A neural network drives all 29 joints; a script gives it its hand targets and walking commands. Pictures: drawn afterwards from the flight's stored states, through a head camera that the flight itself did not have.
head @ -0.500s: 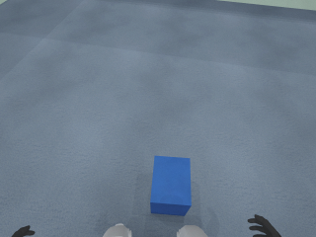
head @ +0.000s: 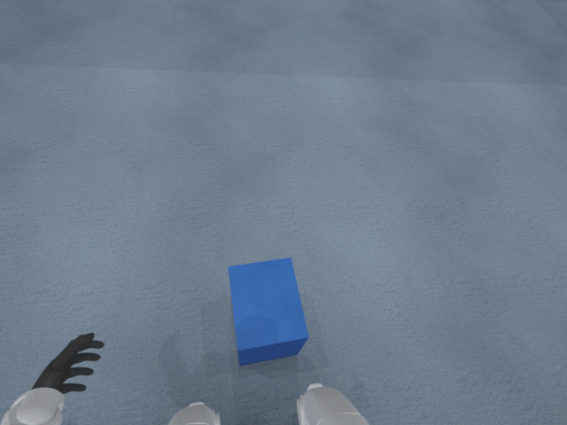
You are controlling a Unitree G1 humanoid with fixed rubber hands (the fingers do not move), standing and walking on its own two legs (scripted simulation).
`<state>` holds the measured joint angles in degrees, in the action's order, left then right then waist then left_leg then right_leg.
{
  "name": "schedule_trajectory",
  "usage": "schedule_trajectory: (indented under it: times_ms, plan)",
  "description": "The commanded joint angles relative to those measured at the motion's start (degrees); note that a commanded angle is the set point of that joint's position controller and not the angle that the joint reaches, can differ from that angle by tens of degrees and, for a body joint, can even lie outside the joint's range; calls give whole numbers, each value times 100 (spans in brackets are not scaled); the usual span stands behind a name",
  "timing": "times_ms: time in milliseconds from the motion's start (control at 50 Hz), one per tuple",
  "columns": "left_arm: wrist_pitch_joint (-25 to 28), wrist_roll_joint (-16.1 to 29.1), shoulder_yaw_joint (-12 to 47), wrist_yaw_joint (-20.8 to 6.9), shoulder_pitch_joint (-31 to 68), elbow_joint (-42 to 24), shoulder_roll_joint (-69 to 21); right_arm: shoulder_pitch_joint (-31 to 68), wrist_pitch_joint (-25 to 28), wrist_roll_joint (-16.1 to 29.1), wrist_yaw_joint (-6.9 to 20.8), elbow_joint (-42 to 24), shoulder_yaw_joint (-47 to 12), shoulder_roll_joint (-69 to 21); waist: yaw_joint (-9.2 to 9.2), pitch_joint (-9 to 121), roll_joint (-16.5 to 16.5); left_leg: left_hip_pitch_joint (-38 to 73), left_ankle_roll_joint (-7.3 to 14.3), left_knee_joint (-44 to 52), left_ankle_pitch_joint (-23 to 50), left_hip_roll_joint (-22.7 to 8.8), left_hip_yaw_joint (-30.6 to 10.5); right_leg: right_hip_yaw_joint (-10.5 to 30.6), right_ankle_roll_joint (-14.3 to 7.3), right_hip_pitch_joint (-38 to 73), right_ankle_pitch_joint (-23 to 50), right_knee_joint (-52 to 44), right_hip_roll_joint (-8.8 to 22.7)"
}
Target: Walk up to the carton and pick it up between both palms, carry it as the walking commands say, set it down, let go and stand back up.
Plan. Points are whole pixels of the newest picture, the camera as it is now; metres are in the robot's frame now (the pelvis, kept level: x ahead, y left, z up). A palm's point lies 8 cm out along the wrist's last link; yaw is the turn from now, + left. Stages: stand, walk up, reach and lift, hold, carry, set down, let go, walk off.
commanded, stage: walk up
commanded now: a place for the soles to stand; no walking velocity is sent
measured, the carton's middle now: (264, 313) +0.44 +0.00 -0.62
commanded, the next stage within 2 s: none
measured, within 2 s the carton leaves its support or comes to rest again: neither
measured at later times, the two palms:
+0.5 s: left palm out of the picture +0.09 +0.26 -0.08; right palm out of the picture +0.07 -0.35 -0.08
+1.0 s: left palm out of the picture -0.06 +0.24 -0.08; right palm out of the picture +0.09 -0.31 -0.06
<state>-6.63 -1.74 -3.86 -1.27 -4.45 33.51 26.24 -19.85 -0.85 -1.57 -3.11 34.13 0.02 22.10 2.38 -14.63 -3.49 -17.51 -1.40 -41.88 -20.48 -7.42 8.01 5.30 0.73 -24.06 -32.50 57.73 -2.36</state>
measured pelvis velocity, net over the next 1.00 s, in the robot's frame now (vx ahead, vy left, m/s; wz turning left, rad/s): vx -0.10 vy -0.07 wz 0.18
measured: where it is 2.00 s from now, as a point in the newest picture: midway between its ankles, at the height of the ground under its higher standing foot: outside the picture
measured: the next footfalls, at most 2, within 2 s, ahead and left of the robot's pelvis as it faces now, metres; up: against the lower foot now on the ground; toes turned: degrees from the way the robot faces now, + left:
right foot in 0.06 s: +0.07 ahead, -0.21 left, +0.00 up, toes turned +14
left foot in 0.60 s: -0.03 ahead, +0.09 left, +0.00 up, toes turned +9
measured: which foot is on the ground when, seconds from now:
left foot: down 0.00-0.38, up 0.40-0.58, down 0.60-1.00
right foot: up 0.00-0.04, down 0.06-1.00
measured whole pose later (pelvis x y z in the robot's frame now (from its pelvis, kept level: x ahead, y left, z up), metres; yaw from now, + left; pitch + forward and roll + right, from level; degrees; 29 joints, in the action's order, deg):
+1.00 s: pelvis -0.10 -0.07 +0.01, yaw +11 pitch -5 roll +1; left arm -2.2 -0.9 -0.3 -3.0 -14.2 41.3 22.1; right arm -14.7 -0.7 -0.4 1.0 33.1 -0.1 20.9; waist -2.3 -5.7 -0.8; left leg -15.9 -0.8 -34.9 -17.3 0.4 -2.2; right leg -3.4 -0.5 -17.9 -14.2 35.1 2.7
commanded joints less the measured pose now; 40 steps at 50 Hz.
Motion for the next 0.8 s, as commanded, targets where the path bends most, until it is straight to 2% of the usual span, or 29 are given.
schedule_trajectory:
  times_ms: [0,20,40,60,100,140,160,180,220,240,260,300,320,340,360,380,460,500,520,540,560,580,620,660,680,700,740,760,780]
  plan:
    - [331,-21,-273,-3,-478,-345,848,-351,0,127,112,-390,575,1618,-319,1778,1203,144,607,347,2349,-722,-619,-397,-396,2092,1704,-3007,398]
    - [342,-6,-355,6,-446,-376,1190,-643,18,200,159,-450,554,1353,-314,2157,42,-348,348,-645,1361,-165,-396,743,-765,2578,2855,-3127,1308]
    - [410,-17,-348,64,-178,-412,1279,-854,33,292,151,-450,506,1211,-297,2307,-539,-657,114,-1390,-1463,481,-595,1524,-1410,2532,4331,-2908,2029]
    - [437,-29,-272,97,-189,-357,1081,-500,35,294,101,-530,502,1115,-454,2225,-321,-587,175,-1727,-1900,447,-971,1359,-1737,2119,4711,-2913,2199]
    - [400,-133,-237,134,200,-307,1099,-205,-20,284,126,-588,504,1103,-458,1864,-657,-159,206,-1095,-1992,442,-1157,556,-1672,1161,3846,-2939,1973]
    - [277,-107,-212,173,653,-306,1108,-702,16,185,96,-363,503,1154,-146,1574,-740,-19,176,-150,-764,448,-807,-81,-1343,959,3663,-2406,1821]
    - [238,-70,-204,152,777,-368,1141,-1091,42,171,93,-195,541,1265,25,1621,-627,274,137,554,75,363,-743,-261,-1009,879,3504,-2049,1634]
    - [207,-19,-154,118,894,-418,907,-1144,95,44,69,-214,637,1550,99,1474,203,133,190,1326,892,161,-1054,-381,-677,749,2625,-1466,1416]
    - [246,128,-100,101,397,-312,717,51,143,-96,117,-680,804,2209,-248,1197,1353,-205,1141,1811,1891,-1030,-3347,-776,-256,246,1193,-311,257]
    - [205,76,-182,113,206,-148,798,213,149,-121,134,-734,752,2012,-236,1257,1553,-373,1515,1540,2409,-1158,-3417,-452,-276,558,-24,-41,428]
    - [228,66,-168,102,23,-61,731,237,131,-132,140,-707,711,1871,-272,1144,1505,-625,1419,1428,2228,-1058,-3199,-472,-335,810,-344,-537,518]
    - [293,91,-197,46,-185,69,892,521,64,-13,163,-900,688,1819,-501,1016,1280,-1272,883,1247,791,-446,-2565,-441,-474,1486,715,-1633,554]
    - [367,84,-210,31,-337,40,1039,467,48,33,171,-896,598,1622,-594,1209,803,-1296,443,488,405,141,-1850,175,-646,1712,1616,-2532,1119]
    - [450,40,-256,20,-324,-39,1406,207,11,76,156,-844,557,1342,-552,1300,-141,-1132,43,-958,60,907,-1160,1402,-1100,1377,1746,-3443,2063]
    - [440,38,-247,55,-88,-91,1467,-13,-66,104,112,-780,631,1410,-469,1261,-296,-962,21,-1823,-1543,1080,-1284,2006,-1602,757,1873,-3667,2618]
    - [455,-9,-265,71,64,-122,1446,-74,-98,112,93,-834,684,1461,-439,1164,-293,-730,82,-2302,-1798,1019,-1658,2143,-1805,188,1327,-3924,2661]
    - [437,0,-252,166,406,-63,1260,-378,-14,22,122,-680,599,1292,-232,1092,-702,-580,261,-1626,-1445,791,-1259,547,-1440,389,1757,-3499,2073]
    - [419,-43,-263,142,434,-133,1139,-401,4,22,179,-637,575,1210,-221,1289,-664,-201,264,-290,-980,659,-933,310,-1164,607,1109,-3408,1936]
    - [425,-19,-223,100,608,-127,1102,-621,42,26,198,-578,598,1172,34,1357,-741,545,338,470,-271,708,-747,128,-942,155,987,-3211,1921]
    - [404,-5,-182,74,532,-192,926,-694,51,11,221,-531,623,1236,51,1470,-374,1156,394,1130,26,715,-951,-175,-682,-125,503,-2689,1624]
    - [410,25,-90,36,235,-185,567,-319,96,-39,224,-732,686,1390,23,1515,850,1177,741,2011,-986,-189,-2732,-536,-244,-649,118,-1554,1259]
    - [377,62,-67,2,-36,-152,472,239,132,-58,226,-1065,701,1649,-161,1360,1416,381,1311,2532,-1892,-1001,-4513,-639,-84,-692,-106,-715,519]
    - [417,52,-218,-20,-148,-46,850,793,189,-57,165,-1077,660,1562,-372,1245,1052,-392,1401,2018,-1087,-802,-3429,-217,-222,253,295,-572,834]
    - [472,90,-236,-74,-379,68,848,684,182,-21,185,-995,628,1349,-333,1396,915,-194,1071,1850,-890,-377,-2594,-330,-218,634,481,-1395,743]
    - [530,100,-192,-93,-531,160,741,810,142,-1,205,-1057,622,1421,-443,1434,1164,-213,899,1769,-969,-193,-2254,-451,-282,940,910,-1969,721]
    - [586,90,-173,-72,-736,185,733,1027,111,18,236,-1102,568,1338,-535,1531,986,-379,719,1509,-1022,-49,-1972,-397,-319,1387,1519,-2875,790]
    - [669,41,-238,1,-330,-66,1381,344,64,174,330,-947,512,1123,-195,1398,-394,-239,201,426,-679,829,-1430,1461,-788,598,-338,-3983,1957]
    - [647,22,-213,-5,95,-48,1302,258,34,154,327,-879,608,1323,-58,1152,-205,652,244,80,-501,741,-1232,1320,-982,-569,-1143,-4063,1974]
    - [642,5,-158,-5,266,-89,1132,160,32,197,342,-868,580,1286,54,924,-130,965,322,536,-516,666,-1267,946,-846,-951,-1281,-4035,1737]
